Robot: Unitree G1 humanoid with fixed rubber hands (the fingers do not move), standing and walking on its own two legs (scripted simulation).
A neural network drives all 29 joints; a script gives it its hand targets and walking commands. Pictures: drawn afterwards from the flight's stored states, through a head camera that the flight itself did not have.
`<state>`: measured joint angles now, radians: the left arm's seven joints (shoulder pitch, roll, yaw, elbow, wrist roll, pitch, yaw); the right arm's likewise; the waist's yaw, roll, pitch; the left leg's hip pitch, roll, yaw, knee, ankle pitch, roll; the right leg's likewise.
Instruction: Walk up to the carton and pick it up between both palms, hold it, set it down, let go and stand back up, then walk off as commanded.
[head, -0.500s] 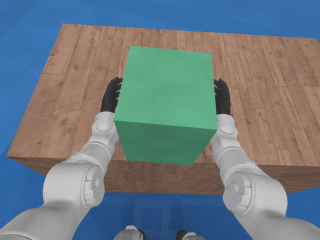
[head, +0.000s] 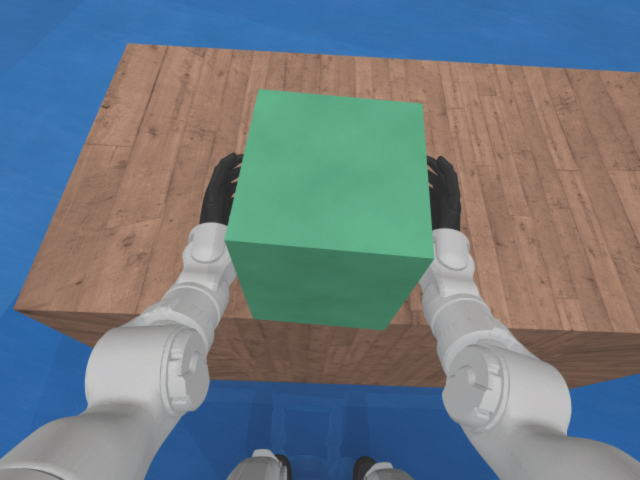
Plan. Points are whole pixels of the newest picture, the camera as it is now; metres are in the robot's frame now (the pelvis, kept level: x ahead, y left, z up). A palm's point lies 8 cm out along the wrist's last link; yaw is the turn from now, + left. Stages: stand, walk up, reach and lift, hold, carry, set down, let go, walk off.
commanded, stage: reach and lift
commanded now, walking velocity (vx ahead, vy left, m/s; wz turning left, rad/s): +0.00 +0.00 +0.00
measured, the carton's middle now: (328, 223) +0.43 +0.00 +0.00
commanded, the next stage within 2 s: none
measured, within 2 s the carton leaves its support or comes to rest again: leaves its support in 1.56 s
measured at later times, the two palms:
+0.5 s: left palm (218, 215) +0.42 +0.15 +0.02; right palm (441, 221) +0.42 -0.14 +0.03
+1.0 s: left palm (217, 218) +0.41 +0.15 +0.02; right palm (441, 224) +0.41 -0.14 +0.03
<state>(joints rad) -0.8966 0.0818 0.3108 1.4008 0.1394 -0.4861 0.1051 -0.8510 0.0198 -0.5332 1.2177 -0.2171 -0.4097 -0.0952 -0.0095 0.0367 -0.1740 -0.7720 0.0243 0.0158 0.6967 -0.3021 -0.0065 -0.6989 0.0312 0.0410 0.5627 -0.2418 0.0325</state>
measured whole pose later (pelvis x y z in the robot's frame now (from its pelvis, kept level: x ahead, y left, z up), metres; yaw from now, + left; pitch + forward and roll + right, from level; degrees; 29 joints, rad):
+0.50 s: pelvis +0.00 +0.00 +0.00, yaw +0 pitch +22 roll -3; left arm -0.90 0.08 0.31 1.40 0.14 -0.49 0.10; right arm -0.85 0.02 -0.53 1.23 -0.22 -0.43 -0.10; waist -0.01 0.04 -0.17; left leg -0.77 0.02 0.02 0.70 -0.30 -0.01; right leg -0.70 0.03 0.04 0.56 -0.24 0.03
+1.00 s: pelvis +0.00 +0.00 +0.00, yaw +0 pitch +21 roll -3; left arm -0.88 0.08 0.22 1.40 0.06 -0.53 0.12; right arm -0.84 0.02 -0.51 1.27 -0.22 -0.52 -0.14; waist 0.00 0.04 -0.17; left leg -0.77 0.02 0.02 0.69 -0.29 -0.01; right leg -0.70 0.03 0.04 0.56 -0.24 0.03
